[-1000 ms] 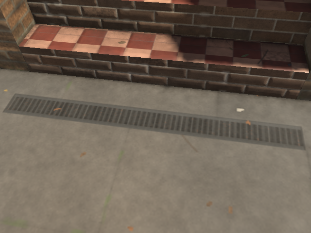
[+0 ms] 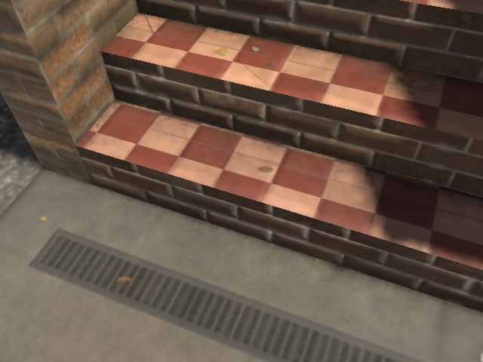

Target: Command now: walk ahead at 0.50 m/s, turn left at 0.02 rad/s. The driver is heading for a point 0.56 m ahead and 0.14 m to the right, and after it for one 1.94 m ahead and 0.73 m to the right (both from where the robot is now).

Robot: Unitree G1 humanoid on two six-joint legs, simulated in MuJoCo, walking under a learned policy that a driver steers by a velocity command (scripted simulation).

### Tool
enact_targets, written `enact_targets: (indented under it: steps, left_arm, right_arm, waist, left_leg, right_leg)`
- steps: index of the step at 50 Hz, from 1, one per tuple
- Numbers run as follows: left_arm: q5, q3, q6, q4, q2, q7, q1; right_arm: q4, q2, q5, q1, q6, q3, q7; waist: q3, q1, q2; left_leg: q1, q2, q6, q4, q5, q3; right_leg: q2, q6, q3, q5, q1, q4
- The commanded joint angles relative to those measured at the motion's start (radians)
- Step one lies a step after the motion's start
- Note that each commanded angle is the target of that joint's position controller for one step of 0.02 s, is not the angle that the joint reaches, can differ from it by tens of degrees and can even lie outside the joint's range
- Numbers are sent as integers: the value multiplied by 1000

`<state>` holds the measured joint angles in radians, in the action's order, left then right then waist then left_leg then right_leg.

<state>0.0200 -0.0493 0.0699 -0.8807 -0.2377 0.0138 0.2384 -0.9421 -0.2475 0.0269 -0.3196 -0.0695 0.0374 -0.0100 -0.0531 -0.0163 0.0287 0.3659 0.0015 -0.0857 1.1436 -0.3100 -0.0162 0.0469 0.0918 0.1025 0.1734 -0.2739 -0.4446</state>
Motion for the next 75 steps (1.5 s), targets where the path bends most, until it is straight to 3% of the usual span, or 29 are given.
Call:
enact_targets:
  steps: [1,13,17,19,20,21,22,23,24,27,40,45,46,47,48,49,51,55,59,60,64,67,68,69,70,71,72,73,75]
  left_arm:
    - [-10,-12,30,-7,-71,-1,89]
    - [-10,-8,37,-114,-93,-12,272]
    - [-1,-12,31,-136,-107,-26,260]
    - [-1,-12,27,-138,-114,-25,233]
    - [-7,-6,27,-131,-103,-24,222]
    - [-41,15,30,-88,-30,-15,256]
    - [-49,11,23,-101,-21,-21,334]
    - [-26,-14,13,-106,-105,-26,239]
    - [-22,-12,17,-93,-81,-17,179]
    - [7,-10,-14,-109,-24,3,171]
    - [11,13,-24,36,3,24,-220]
    - [21,-13,-25,-31,-44,-6,26]
    - [29,-32,-12,-66,-67,-15,154]
    - [35,-63,0,-57,-196,-17,129]
    - [23,-90,-5,-34,-298,-18,118]
    - [-6,-81,-13,-29,-247,-16,103]
    - [-23,-59,-19,-8,-149,-20,-15]
    - [-5,-41,-1,8,-127,-27,-35]
    - [-8,-44,-12,25,-144,-41,22]
    - [2,-43,-18,37,-136,-46,-1]
    - [2,-38,-25,79,-126,-48,-49]
    - [7,-31,-8,101,-105,-43,-83]
    - [-15,-25,-4,120,-91,-39,-127]
    - [-32,-13,4,157,-45,-30,-168]
    - [-17,-3,-4,163,45,-37,10]
    - [24,-5,-26,125,-17,-45,64]
    - [42,-10,-38,110,-29,-42,53]
    - [54,-16,-45,135,-53,-37,6]
    - [54,-12,-60,190,-43,-20,-79]
  right_arm:
    - [31,-40,14,-63,16,7,-17]
    - [147,-22,0,368,17,-16,-26]
    - [154,-46,2,365,3,-6,-20]
    - [97,-75,6,182,-12,13,-6]
    - [40,-117,21,4,-27,32,7]
    - [25,-215,50,-138,-34,57,22]
    - [24,-244,36,-133,-24,70,11]
    - [36,-173,8,-42,-18,56,6]
    - [45,-109,-5,46,-23,39,3]
    - [23,-37,-12,91,-41,16,10]
    - [-58,-109,-22,-44,-71,23,42]
    - [-28,-132,-13,-11,-33,32,40]
    - [-13,-147,-17,16,-23,36,34]
    - [22,-93,-1,17,-21,22,31]
    - [83,-32,-14,-21,-29,4,28]
    - [69,-70,15,34,-34,4,26]
    - [81,-83,2,87,-45,9,26]
    - [106,-29,26,89,15,-12,22]
    - [164,-30,26,184,28,-23,26]
    - [157,6,20,152,32,-37,28]
    - [204,-12,4,218,25,-48,51]
    - [166,-49,-24,3,10,-26,91]
    - [147,-24,-21,-62,-7,-30,91]
    - [123,-44,3,-98,-22,-25,90]
    - [114,-132,12,-73,-11,-1,73]
    - [153,-96,22,45,-3,-3,67]
    - [173,-45,14,114,2,-7,55]
    - [178,-32,7,162,7,-10,46]
    - [130,-22,3,83,-2,-13,51]
  waist:
    - [43,-11,-87]
    - [-47,75,-96]
    - [-45,46,-101]
    - [51,-36,-93]
    - [154,-104,-59]
    - [300,-120,94]
    - [383,-82,202]
    - [250,-55,52]
    - [127,-26,27]
    - [33,38,45]
    - [-17,2,30]
    - [120,95,70]
    - [168,168,33]
    - [155,126,-146]
    - [224,70,-327]
    - [198,76,-75]
    - [52,19,9]
    - [166,-19,-63]
    - [179,15,-74]
    - [203,3,-145]
    - [141,0,-103]
    - [240,-83,-147]
    - [208,-134,-115]
    - [177,-130,19]
    - [179,18,310]
    - [183,54,112]
    - [120,62,20]
    - [49,71,27]
    - [-19,42,33]
  left_leg:
    - [136,73,19,-8,58,-18]
    - [252,62,52,-520,334,89]
    - [194,34,3,-606,215,84]
    - [-55,-25,-34,-674,173,101]
    - [-304,17,-68,-696,196,54]
    - [-614,295,-142,-725,65,-288]
    - [-708,465,-219,-836,55,-616]
    - [-575,400,-170,-869,-21,-516]
    - [-417,357,-136,-916,9,-367]
    - [-221,266,-61,-989,213,-123]
    - [-342,239,-50,-967,609,204]
    - [-372,266,-32,-472,1065,262]
    - [-262,241,1,-223,916,272]
    - [-30,150,45,31,270,259]
    - [334,-51,92,341,-245,153]
    - [342,46,93,285,-134,-7]
    - [279,95,103,132,-3,-3]
    - [183,46,131,97,-20,70]
    - [253,60,137,21,43,65]
    - [194,41,130,65,33,88]
    - [0,-18,108,-290,29,101]
    - [-111,-16,49,-587,150,74]
    - [-215,7,33,-825,358,65]
    - [-386,134,-3,-908,590,-79]
    - [-497,402,-123,-825,1089,-337]
    - [-368,447,-233,-821,765,-401]
    - [-234,395,-235,-899,297,-358]
    - [-148,337,-207,-960,-6,-315]
    - [-98,264,-184,-969,-75,-208]
  right_leg:
    - [-265,119,-285,-185,124,281]
    - [-233,91,-142,-372,281,312]
    - [-278,81,-141,-553,386,218]
    - [-252,57,-134,-770,359,-7]
    - [-208,42,-108,-654,235,-211]
    - [-110,5,-52,-260,-70,-545]
    - [17,4,-77,369,-285,-787]
    - [-55,21,-160,270,-330,-817]
    - [-93,20,-163,172,-320,-777]
    - [-140,-3,-148,90,-228,-699]
    - [-108,-32,-4,-156,-274,-207]
    - [31,89,65,79,-22,-179]
    - [46,124,36,20,150,-68]
    - [-170,164,-250,-181,260,12]
    - [-393,373,-730,-456,465,89]
    - [-379,346,-635,-371,368,137]
    - [-291,262,-458,-429,164,188]
    - [-188,180,-289,-928,162,89]
    - [-158,145,-304,-874,174,59]
    - [-142,153,-289,-825,130,52]
    - [-124,124,-317,-949,30,7]
    - [-150,98,-396,-1137,216,-162]
    - [-105,65,-369,-1005,178,-274]
    - [-24,13,-322,-498,-39,-489]
    - [143,-41,-191,298,-295,-798]
    - [65,-44,-227,346,-346,-966]
    - [30,-57,-244,287,-354,-1072]
    - [21,-62,-213,256,-411,-1172]
    - [20,-74,-210,190,-542,-1292]
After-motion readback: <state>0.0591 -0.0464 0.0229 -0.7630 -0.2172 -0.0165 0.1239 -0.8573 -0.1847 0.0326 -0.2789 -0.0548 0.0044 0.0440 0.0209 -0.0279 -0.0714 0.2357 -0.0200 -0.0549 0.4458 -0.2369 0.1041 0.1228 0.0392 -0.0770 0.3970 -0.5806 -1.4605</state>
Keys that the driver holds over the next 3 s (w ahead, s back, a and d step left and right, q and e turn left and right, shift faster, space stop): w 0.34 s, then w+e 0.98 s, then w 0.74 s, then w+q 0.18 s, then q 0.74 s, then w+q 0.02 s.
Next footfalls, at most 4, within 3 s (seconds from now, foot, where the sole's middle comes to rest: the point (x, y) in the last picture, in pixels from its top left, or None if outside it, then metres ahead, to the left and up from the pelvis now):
0.40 left None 0.39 0.12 -0.77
0.92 right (287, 324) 0.58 -0.08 -0.77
1.36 left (250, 280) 0.72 0.02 -0.77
1.98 right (455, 241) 0.71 -0.52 -0.57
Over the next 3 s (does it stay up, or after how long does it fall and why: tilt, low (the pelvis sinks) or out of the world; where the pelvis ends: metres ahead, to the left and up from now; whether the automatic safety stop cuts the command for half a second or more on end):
stays up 0.81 -0.62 0.27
